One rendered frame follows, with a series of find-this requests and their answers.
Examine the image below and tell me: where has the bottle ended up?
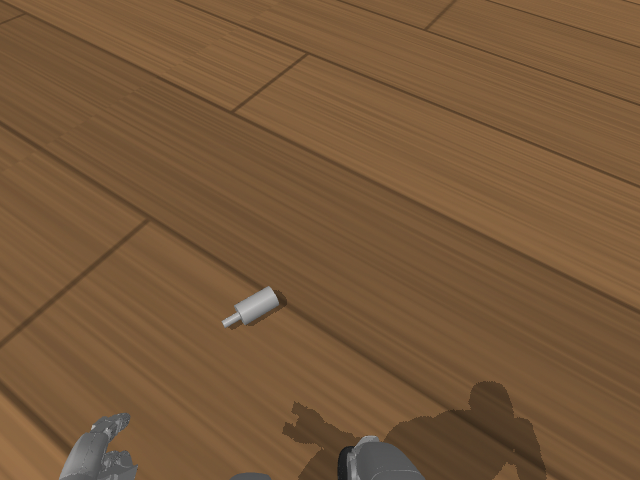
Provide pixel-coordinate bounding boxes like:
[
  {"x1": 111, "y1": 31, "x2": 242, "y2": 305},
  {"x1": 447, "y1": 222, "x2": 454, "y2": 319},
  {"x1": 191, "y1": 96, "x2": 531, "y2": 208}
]
[{"x1": 221, "y1": 286, "x2": 279, "y2": 328}]

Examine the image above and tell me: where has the left robot hand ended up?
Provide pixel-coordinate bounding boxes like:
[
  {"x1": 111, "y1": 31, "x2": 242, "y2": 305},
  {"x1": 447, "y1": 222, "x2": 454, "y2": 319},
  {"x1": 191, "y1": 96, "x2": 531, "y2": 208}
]
[{"x1": 59, "y1": 413, "x2": 138, "y2": 480}]

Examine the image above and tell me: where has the right robot foot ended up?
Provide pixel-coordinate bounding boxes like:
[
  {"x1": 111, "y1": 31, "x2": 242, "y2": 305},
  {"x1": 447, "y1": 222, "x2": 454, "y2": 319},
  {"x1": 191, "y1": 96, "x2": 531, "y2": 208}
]
[{"x1": 338, "y1": 446, "x2": 355, "y2": 480}]

